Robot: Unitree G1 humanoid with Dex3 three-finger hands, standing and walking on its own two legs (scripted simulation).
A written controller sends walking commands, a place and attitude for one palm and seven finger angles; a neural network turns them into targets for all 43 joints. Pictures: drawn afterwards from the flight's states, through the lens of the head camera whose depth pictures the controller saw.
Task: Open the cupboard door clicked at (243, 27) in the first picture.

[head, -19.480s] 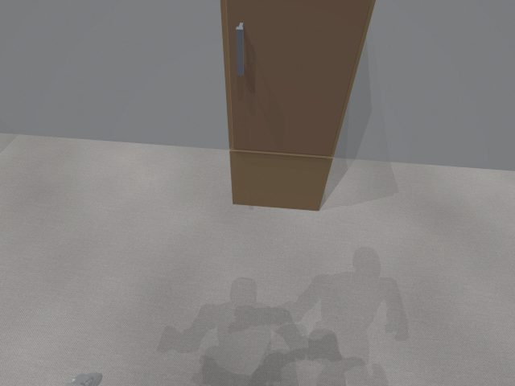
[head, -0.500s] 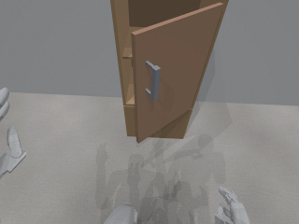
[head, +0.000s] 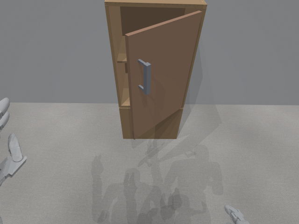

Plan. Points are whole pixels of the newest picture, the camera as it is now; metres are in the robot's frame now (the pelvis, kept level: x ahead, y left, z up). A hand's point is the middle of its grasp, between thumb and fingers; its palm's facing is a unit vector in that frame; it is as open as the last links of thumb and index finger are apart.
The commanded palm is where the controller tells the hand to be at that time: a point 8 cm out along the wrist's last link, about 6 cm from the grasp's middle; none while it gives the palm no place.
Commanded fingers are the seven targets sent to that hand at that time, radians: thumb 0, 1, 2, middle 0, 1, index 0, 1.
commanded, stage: stop stepping back and stand still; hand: left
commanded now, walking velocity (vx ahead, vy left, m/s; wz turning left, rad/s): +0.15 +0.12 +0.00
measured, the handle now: (143, 77) +0.63 +0.07 +0.05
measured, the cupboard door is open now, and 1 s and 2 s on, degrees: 41 41 41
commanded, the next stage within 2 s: let the arm hang, fingers relaxed in 0.14 s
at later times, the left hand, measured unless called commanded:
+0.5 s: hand out of the picture +0.09 +0.19 -0.16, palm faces +0.04 -0.98 -0.17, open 7.4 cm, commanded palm none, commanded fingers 0.00 0.90 0.90 -0.20 -0.30 -0.20 -0.30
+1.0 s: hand out of the picture -0.02 +0.22 -0.17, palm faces +0.06 -0.97 -0.23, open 7.4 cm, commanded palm none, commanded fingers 0.00 0.90 0.90 -0.20 -0.30 -0.20 -0.30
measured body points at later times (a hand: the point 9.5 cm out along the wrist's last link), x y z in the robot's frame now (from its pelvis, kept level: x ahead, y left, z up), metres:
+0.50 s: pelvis +0.01 +0.02 -0.01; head +0.02 +0.02 +0.44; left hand +0.09 +0.24 -0.15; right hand +0.11 -0.21 -0.15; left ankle +0.02 +0.14 -0.74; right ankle +0.01 -0.08 -0.74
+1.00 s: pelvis +0.00 +0.03 +0.00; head +0.01 +0.02 +0.45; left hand -0.02 +0.27 -0.15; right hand -0.01 -0.18 -0.16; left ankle +0.02 +0.14 -0.74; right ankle +0.01 -0.08 -0.74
